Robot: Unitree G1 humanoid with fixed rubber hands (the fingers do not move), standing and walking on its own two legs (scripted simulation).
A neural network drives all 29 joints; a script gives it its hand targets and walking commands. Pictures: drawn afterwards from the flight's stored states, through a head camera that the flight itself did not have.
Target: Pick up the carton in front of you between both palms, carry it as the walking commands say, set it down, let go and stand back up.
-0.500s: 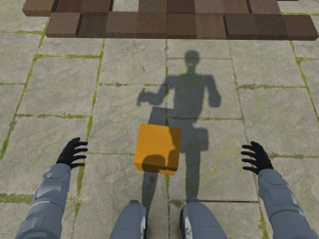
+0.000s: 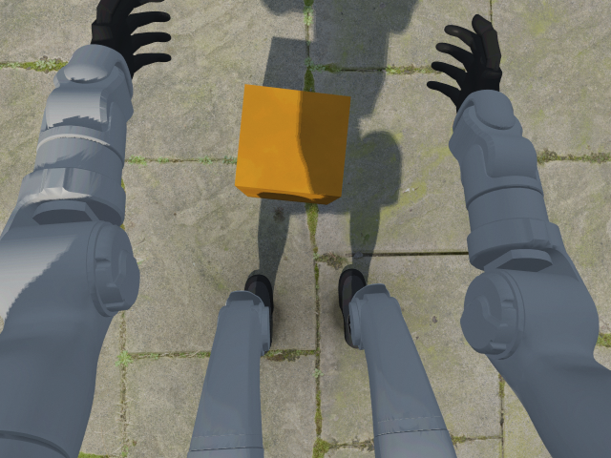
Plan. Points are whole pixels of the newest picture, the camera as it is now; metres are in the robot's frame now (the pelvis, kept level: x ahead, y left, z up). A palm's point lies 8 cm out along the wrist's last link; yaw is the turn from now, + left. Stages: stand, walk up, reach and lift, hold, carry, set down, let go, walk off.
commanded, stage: reach and lift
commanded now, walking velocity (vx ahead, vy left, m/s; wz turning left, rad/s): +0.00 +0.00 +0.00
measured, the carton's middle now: (292, 153) +0.52 +0.00 -0.52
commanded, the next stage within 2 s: none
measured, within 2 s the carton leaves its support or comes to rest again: leaves its support in 1.78 s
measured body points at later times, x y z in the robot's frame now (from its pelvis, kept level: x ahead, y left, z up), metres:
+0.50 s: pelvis +0.01 -0.01 -0.13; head +0.37 +0.01 +0.15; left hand +0.56 +0.19 -0.30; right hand +0.51 -0.20 -0.30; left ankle +0.09 +0.11 -0.61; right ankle +0.10 -0.15 -0.61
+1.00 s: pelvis -0.02 -0.01 -0.27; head +0.36 +0.01 -0.04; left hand +0.56 +0.18 -0.47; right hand +0.51 -0.19 -0.46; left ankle +0.09 +0.11 -0.61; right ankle +0.09 -0.15 -0.61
